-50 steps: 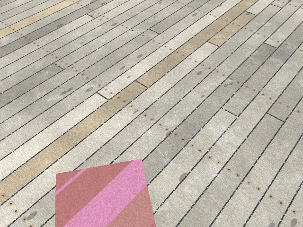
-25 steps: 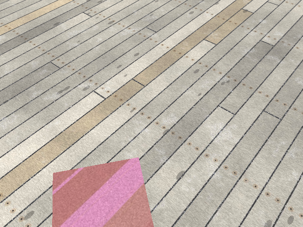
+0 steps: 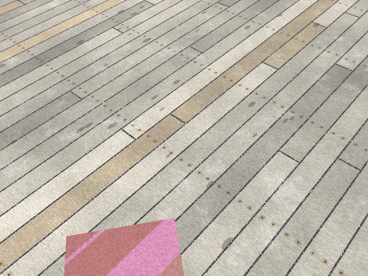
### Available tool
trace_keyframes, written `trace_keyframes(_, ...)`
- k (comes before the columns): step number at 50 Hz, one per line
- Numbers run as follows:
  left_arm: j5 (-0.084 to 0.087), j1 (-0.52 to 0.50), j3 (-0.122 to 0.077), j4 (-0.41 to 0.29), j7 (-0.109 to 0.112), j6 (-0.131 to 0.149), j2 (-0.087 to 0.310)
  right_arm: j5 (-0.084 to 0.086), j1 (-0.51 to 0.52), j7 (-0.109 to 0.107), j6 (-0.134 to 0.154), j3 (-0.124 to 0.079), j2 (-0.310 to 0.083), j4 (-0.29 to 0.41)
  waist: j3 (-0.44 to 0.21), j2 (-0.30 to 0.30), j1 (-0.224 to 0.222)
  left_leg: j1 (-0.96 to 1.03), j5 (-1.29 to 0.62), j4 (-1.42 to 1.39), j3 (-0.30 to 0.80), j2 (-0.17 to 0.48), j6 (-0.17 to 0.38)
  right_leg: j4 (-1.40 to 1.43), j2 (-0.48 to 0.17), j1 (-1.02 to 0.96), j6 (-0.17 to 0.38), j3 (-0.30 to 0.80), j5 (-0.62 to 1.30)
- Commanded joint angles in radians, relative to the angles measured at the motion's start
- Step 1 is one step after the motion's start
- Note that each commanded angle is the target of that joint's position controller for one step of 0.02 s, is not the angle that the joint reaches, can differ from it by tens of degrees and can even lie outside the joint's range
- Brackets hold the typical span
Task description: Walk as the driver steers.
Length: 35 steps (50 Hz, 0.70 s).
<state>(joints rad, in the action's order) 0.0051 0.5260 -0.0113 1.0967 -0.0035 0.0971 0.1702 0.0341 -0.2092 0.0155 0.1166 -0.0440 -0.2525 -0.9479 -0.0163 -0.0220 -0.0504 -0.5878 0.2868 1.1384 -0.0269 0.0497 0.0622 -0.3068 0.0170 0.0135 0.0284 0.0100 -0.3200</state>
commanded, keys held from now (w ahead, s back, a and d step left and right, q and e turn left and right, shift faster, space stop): w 0.28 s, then w+e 0.72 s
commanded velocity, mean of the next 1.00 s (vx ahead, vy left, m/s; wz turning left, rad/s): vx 0.48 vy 0.00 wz -0.30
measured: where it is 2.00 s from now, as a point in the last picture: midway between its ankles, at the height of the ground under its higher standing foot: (237, 201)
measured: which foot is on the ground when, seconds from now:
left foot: up 0.00-0.20, down 0.22-0.80, up 0.82-1.00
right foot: down 0.00-0.24, up 0.26-0.76, down 0.78-1.00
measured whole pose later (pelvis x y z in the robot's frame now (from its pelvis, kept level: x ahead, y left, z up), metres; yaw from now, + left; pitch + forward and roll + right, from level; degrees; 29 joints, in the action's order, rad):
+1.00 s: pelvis +0.56 -0.04 +0.00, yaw -21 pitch +2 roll +0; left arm 0.01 0.29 -0.07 0.77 -0.02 0.07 0.25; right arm 0.00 -0.12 0.00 0.12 -0.05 -0.29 -0.81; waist 0.04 -0.02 -0.02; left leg -0.59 0.29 1.08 0.07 0.11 -0.01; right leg -0.37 0.12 0.24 0.12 0.03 -0.15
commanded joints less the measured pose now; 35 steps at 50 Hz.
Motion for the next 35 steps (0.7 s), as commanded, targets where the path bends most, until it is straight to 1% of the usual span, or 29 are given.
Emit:
trace_keyframes(1,-0.007,0.026,-0.009,-0.047,0.024,-0.015,0.117,-0.009,0.158,0.02,0.006,0.014,0.02,0.11,0.154,0.1,0.002,-0.195,-0.137,-0.234,-0.01,0.034,-0.029,0.181,-0.202,-0.005,0.139,0.145,0.356)
trace_keyframes(2,-0.007,0.008,-0.013,-0.061,0.031,-0.014,0.143,-0.011,0.213,0.022,0.004,0.023,0.033,0.132,0.162,0.103,-0.003,-0.104,-0.198,-0.347,-0.026,0.014,-0.04,0.204,-0.184,0.075,0.136,0.111,0.331)
trace_keyframes(3,-0.004,0.013,-0.02,-0.067,0.035,-0.011,0.174,-0.01,0.246,0.022,0.0,0.024,0.027,0.148,0.16,0.121,-0.004,-0.021,-0.238,-0.424,-0.037,-0.005,-0.046,0.229,-0.185,0.122,0.137,0.102,0.316)
trace_keyframes(4,0.003,0.029,-0.029,-0.064,0.037,-0.007,0.197,-0.007,0.268,0.022,-0.005,0.022,0.008,0.161,0.161,0.139,-0.003,0.029,-0.259,-0.462,-0.041,-0.016,-0.045,0.249,-0.205,0.131,0.143,0.105,0.305)
trace_keyframes(5,0.012,0.033,-0.034,-0.061,0.038,-0.004,0.205,-0.003,0.282,0.023,-0.008,0.018,-0.014,0.171,0.172,0.144,0.005,0.046,-0.276,-0.5,-0.028,-0.016,-0.036,0.255,-0.223,0.113,0.143,0.104,0.306)
trace_keyframes(6,0.019,0.034,-0.038,-0.06,0.038,-0.003,0.203,0.0,0.292,0.023,-0.009,0.014,-0.035,0.18,0.179,0.14,0.014,0.048,-0.284,-0.539,-0.017,-0.017,-0.023,0.244,-0.239,0.074,0.137,0.1,0.335)
trace_keyframes(7,0.02,0.031,-0.041,-0.06,0.037,-0.006,0.203,-0.001,0.287,0.024,-0.007,0.006,-0.057,0.184,0.171,0.137,0.029,0.064,-0.281,-0.57,-0.013,-0.023,-0.008,0.212,-0.254,0.025,0.125,0.094,0.416)
trace_keyframes(8,0.015,0.022,-0.046,-0.063,0.036,-0.01,0.21,-0.003,0.257,0.025,-0.005,-0.005,-0.081,0.181,0.137,0.143,0.056,0.11,-0.266,-0.58,-0.018,-0.04,0.01,0.144,-0.263,-0.025,0.111,0.08,0.587)
trace_keyframes(9,0.006,0.014,-0.05,-0.067,0.034,-0.019,0.218,-0.003,0.182,0.022,-0.005,-0.021,-0.107,0.162,0.07,0.155,0.1,0.207,-0.238,-0.568,-0.034,-0.067,0.031,0.029,-0.256,-0.056,0.094,0.055,0.789)
trace_keyframes(10,-0.004,0.007,-0.048,-0.074,0.032,-0.03,0.208,0.002,0.027,0.018,-0.008,-0.044,-0.142,0.114,-0.027,0.154,0.172,0.392,-0.22,-0.565,-0.052,-0.097,0.058,-0.16,-0.222,-0.033,0.072,0.023,0.916)
trace_keyframes(11,-0.014,-0.008,-0.039,-0.096,0.028,-0.033,0.195,0.002,-0.139,0.01,-0.013,-0.063,-0.185,0.071,-0.131,0.125,0.244,0.659,-0.188,-0.553,0.045,-0.01,0.099,-0.414,-0.183,0.139,0.042,0.006,0.783)
trace_keyframes(12,-0.012,0.118,-0.002,-0.113,0.015,-0.017,0.05,-0.027,-0.271,0.009,-0.019,-0.086,-0.29,0.043,-0.32,-0.155,0.194,1.016,0.078,-0.652,0.538,0.277,0.267,-0.857,-0.005,0.501,-0.023,-0.021,0.268)
trace_keyframes(13,0.009,0.104,0.001,-0.103,0.008,0.016,0.049,-0.027,-0.249,0.016,-0.018,-0.062,-0.227,0.037,-0.368,-0.228,0.184,0.994,0.179,-0.879,0.861,0.346,0.287,-1.043,0.041,0.615,-0.006,0.129,-0.206)
trace_keyframes(14,0.043,-0.014,-0.025,-0.146,0.004,0.034,0.14,-0.02,-0.14,0.019,-0.012,-0.043,-0.162,0.044,-0.169,-0.176,0.153,0.838,0.184,-0.897,0.73,0.311,0.225,-1.107,-0.022,0.715,0.019,0.125,-0.162)
trace_keyframes(15,0.051,-0.098,-0.03,-0.168,0.009,0.039,0.167,-0.019,-0.038,0.019,-0.007,-0.031,-0.121,0.067,-0.07,-0.072,0.123,0.66,0.072,-0.907,0.552,0.287,0.191,-1.076,-0.081,0.694,0.034,0.1,-0.066)
trace_keyframes(16,0.042,-0.13,-0.039,-0.169,0.019,0.032,0.165,-0.029,0.027,0.024,0.0,-0.023,-0.093,0.074,-0.02,-0.006,0.088,0.513,-0.045,-0.932,0.42,0.249,0.166,-1.016,-0.123,0.636,0.035,0.086,0.005)
trace_keyframes(17,0.033,-0.105,-0.046,-0.16,0.026,0.013,0.148,-0.039,0.059,0.027,0.008,-0.017,-0.069,0.069,-0.006,-0.032,0.046,0.423,-0.099,-0.959,0.311,0.207,0.141,-0.958,-0.158,0.561,0.037,0.094,0.047)
trace_keyframes(18,0.033,-0.079,-0.047,-0.152,0.027,-0.006,0.125,-0.044,0.063,0.029,0.01,-0.015,-0.054,0.055,0.004,-0.06,0.025,0.368,-0.109,-0.986,0.25,0.183,0.133,-0.927,-0.167,0.512,0.037,0.096,0.057)
trace_keyframes(19,0.033,-0.068,-0.048,-0.146,0.028,-0.022,0.108,-0.045,0.045,0.027,0.014,-0.016,-0.05,0.039,0.019,-0.066,0.019,0.333,-0.132,-1.007,0.199,0.171,0.138,-0.91,-0.167,0.499,0.036,0.091,0.059)
trace_keyframes(20,0.032,-0.082,-0.052,-0.155,0.03,-0.033,0.108,-0.045,0.029,0.023,0.018,-0.018,-0.059,0.025,0.042,-0.065,0.014,0.314,-0.152,-1.029,0.158,0.168,0.143,-0.891,-0.167,0.519,0.033,0.092,0.079)
trace_keyframes(21,0.027,-0.116,-0.057,-0.172,0.032,-0.038,0.116,-0.045,0.017,0.017,0.021,-0.022,-0.075,0.015,0.061,-0.06,0.014,0.314,-0.168,-1.045,0.131,0.171,0.148,-0.866,-0.167,0.562,0.028,0.1,0.115)
trace_keyframes(23,0.02,-0.2,-0.065,-0.206,0.032,-0.039,0.13,-0.049,-0.013,0.002,0.022,-0.026,-0.096,0.0,0.086,-0.032,0.028,0.356,-0.204,-1.059,0.095,0.181,0.152,-0.782,-0.163,0.664,0.017,0.129,0.21)
trace_keyframes(25,0.018,-0.258,-0.068,-0.228,0.022,-0.029,0.129,-0.051,-0.035,-0.012,0.02,-0.027,-0.106,-0.006,0.087,-0.016,0.04,0.408,-0.255,-1.059,0.046,0.178,0.139,-0.667,-0.146,0.71,0.012,0.134,0.322)
trace_keyframes(27,0.015,-0.322,-0.065,-0.25,0.008,-0.021,0.121,-0.049,-0.041,-0.023,0.016,-0.026,-0.117,-0.003,0.089,-0.013,0.057,0.433,-0.291,-1.061,-0.018,0.164,0.119,-0.538,-0.133,0.694,0.009,0.091,0.417)
trace_keyframes(29,0.012,-0.406,-0.054,-0.281,-0.006,-0.019,0.103,-0.043,-0.079,-0.032,0.011,-0.027,-0.129,-0.01,0.108,0.0,0.09,0.473,-0.303,-1.067,-0.058,0.173,0.111,-0.447,-0.128,0.691,0.008,0.038,0.459)
trace_keyframes(31,0.013,-0.474,-0.045,-0.316,-0.021,-0.018,0.092,-0.037,-0.131,-0.036,-0.001,-0.028,-0.138,-0.025,0.127,0.012,0.119,0.563,-0.333,-1.043,-0.083,0.194,0.107,-0.384,-0.124,0.728,0.015,0.012,0.444)
trace_keyframes(33,0.015,-0.525,-0.041,-0.356,-0.037,-0.019,0.091,-0.031,-0.166,-0.037,-0.02,-0.032,-0.146,-0.034,0.138,0.016,0.135,0.663,-0.385,-0.996,-0.101,0.22,0.102,-0.342,-0.117,0.771,0.028,-0.015,0.377)
trace_keyframes(34,0.016,-0.54,-0.042,-0.375,-0.045,-0.019,0.094,-0.028,-0.172,-0.037,-0.03,-0.035,-0.153,-0.034,0.138,0.01,0.133,0.701,-0.44,-0.964,-0.111,0.232,0.096,-0.328,-0.108,0.776,0.038,-0.033,0.327)
trace_keyframes(35,0.018,-0.541,-0.044,-0.391,-0.053,-0.019,0.102,-0.026,-0.163,-0.038,-0.04,-0.038,-0.162,-0.028,0.13,-0.002,0.121,0.722,-0.547,-0.921,-0.127,0.238,0.086,-0.315,-0.093,0.75,0.052,-0.057,0.274)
